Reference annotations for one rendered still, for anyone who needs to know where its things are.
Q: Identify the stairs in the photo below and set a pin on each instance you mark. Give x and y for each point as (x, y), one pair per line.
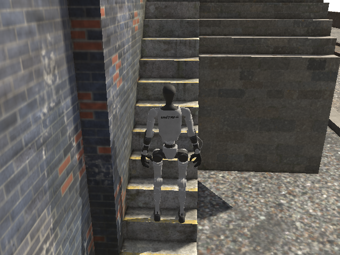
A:
(170, 55)

